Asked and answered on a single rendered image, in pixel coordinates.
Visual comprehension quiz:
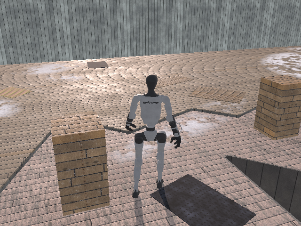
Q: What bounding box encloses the right robot forearm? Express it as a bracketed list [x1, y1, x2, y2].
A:
[169, 114, 180, 137]

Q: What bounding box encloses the right robot hand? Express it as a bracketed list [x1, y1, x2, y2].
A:
[170, 136, 181, 148]

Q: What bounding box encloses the left robot forearm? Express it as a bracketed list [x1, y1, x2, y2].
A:
[126, 112, 133, 126]

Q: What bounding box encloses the humanoid robot torso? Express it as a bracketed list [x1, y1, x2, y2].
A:
[140, 93, 162, 141]

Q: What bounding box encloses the robot left upper arm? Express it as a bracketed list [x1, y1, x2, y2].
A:
[129, 94, 141, 119]

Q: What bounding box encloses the robot right upper arm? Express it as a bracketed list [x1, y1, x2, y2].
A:
[161, 95, 174, 122]

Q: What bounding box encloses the robot right thigh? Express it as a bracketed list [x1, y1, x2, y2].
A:
[156, 131, 166, 161]

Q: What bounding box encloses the left robot hand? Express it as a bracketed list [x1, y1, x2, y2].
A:
[125, 123, 136, 131]

